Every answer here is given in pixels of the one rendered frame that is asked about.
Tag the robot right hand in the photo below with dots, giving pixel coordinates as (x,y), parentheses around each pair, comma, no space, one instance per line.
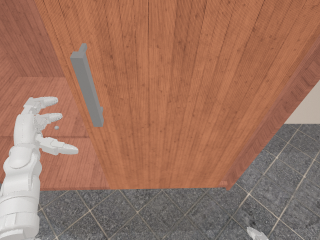
(256,235)

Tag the robot left hand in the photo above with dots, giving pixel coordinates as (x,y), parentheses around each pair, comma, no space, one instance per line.
(29,123)

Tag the robot left forearm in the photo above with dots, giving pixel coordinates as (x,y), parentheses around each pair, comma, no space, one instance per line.
(20,193)

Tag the handle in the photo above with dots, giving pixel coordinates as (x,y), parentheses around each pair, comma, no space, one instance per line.
(83,74)

